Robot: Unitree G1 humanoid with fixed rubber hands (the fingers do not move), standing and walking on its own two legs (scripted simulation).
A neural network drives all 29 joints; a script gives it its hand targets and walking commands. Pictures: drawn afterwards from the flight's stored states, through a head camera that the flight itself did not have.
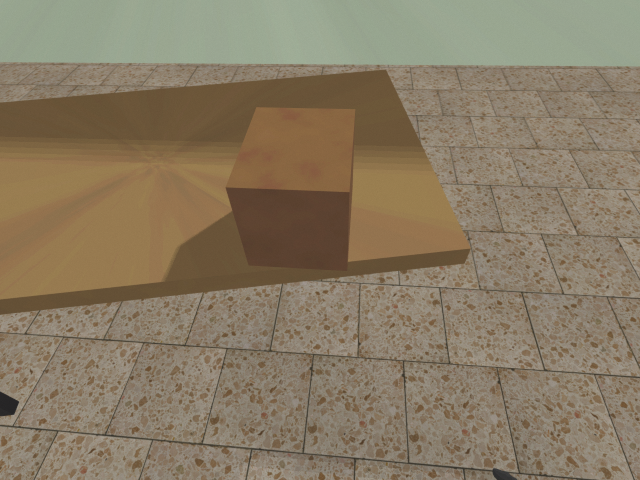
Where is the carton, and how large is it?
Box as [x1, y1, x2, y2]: [226, 107, 354, 270]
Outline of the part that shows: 256,107 226,185 226,190 248,264 346,270 352,188 354,109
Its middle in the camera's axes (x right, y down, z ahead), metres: -0.04 -0.10 +0.74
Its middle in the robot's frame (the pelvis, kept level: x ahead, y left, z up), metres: +0.61 +0.05 -0.02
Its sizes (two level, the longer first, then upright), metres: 0.234 0.192 0.201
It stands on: a table, 0.64 m high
